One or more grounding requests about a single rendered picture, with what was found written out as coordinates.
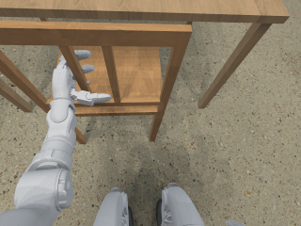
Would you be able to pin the chair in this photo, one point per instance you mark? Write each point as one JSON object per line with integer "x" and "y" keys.
{"x": 126, "y": 60}

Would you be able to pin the left robot hand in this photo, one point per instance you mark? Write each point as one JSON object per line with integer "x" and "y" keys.
{"x": 63, "y": 80}

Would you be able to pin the robot left forearm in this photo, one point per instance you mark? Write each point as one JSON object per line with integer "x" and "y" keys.
{"x": 58, "y": 145}

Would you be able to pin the robot left thigh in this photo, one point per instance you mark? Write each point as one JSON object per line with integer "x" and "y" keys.
{"x": 112, "y": 209}

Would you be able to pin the table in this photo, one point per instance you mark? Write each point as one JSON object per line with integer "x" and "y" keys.
{"x": 260, "y": 13}

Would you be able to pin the right robot shin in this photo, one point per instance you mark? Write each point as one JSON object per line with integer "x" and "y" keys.
{"x": 166, "y": 217}

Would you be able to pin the robot left upper arm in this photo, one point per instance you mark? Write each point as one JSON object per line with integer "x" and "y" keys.
{"x": 41, "y": 196}

